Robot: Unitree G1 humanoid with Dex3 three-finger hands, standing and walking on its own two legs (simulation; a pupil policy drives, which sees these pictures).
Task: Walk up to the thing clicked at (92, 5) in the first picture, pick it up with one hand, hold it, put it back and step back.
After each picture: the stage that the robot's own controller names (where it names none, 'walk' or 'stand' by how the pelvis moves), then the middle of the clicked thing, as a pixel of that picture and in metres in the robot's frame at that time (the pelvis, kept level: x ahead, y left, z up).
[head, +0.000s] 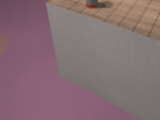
stand; out of the picture +0.90 -0.03 +0.14
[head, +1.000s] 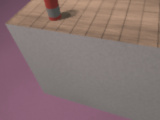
walk; out of the picture +0.78 +0.20 +0.15
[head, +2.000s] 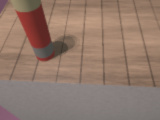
stand; (36, 28) +0.44 +0.17 +0.16
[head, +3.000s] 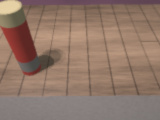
stand; (21, 43) +0.40 +0.22 +0.15
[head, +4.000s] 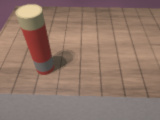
stand; (38, 44) +0.41 +0.18 +0.13
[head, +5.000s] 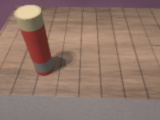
stand; (38, 45) +0.41 +0.18 +0.13
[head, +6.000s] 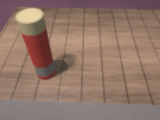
stand; (39, 49) +0.39 +0.17 +0.13
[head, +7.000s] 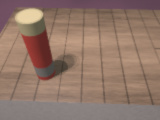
stand; (39, 50) +0.39 +0.17 +0.13
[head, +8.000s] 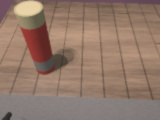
rise first; (38, 43) +0.40 +0.18 +0.14
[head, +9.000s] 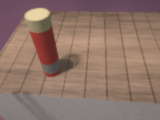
go down; (46, 47) +0.40 +0.18 +0.14
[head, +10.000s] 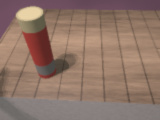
go down; (40, 47) +0.40 +0.17 +0.14
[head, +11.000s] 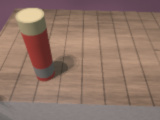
go down; (39, 50) +0.39 +0.17 +0.14
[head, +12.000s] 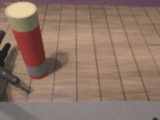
close in; (31, 47) +0.39 +0.17 +0.15
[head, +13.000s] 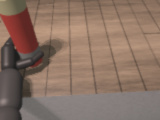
close; (22, 33) +0.43 +0.19 +0.17
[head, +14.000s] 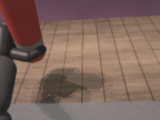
lift; (22, 19) +0.31 +0.15 +0.33
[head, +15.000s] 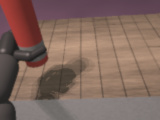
lift; (24, 23) +0.36 +0.17 +0.29
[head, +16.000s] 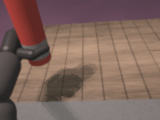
hold; (27, 21) +0.35 +0.16 +0.31
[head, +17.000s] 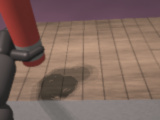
crouch; (20, 21) +0.34 +0.17 +0.31
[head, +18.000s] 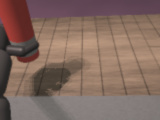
crouch; (16, 18) +0.36 +0.19 +0.30
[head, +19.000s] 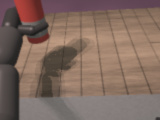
lower; out of the picture +0.44 +0.16 +0.31
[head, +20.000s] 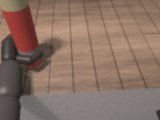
lower; (23, 32) +0.43 +0.19 +0.17
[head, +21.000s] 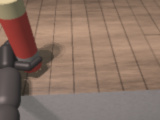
lower; (21, 38) +0.41 +0.20 +0.17
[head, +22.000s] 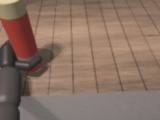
lower; (22, 38) +0.41 +0.19 +0.17
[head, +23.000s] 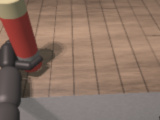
loosen; (22, 37) +0.41 +0.19 +0.17
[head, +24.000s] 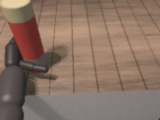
withdraw; (28, 40) +0.41 +0.18 +0.17
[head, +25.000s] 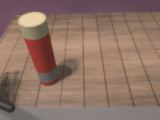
sink last; (42, 54) +0.37 +0.16 +0.15
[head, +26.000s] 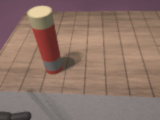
stand; (48, 44) +0.42 +0.17 +0.14
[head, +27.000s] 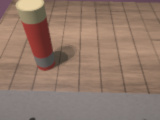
stand; (39, 39) +0.42 +0.17 +0.14
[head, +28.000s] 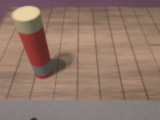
stand; (36, 48) +0.39 +0.18 +0.14
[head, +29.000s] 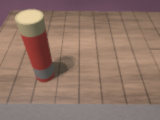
walk; (38, 51) +0.38 +0.17 +0.14
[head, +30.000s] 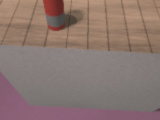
walk; out of the picture +0.56 +0.14 +0.15
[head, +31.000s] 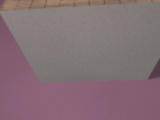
walk; out of the picture +0.87 +0.24 +0.15
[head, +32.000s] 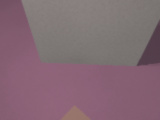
stand; out of the picture +1.14 +0.19 +0.15
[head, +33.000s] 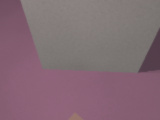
stand; out of the picture +1.11 +0.18 +0.13
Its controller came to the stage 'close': yes
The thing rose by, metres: 0.21
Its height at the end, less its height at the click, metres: +0.00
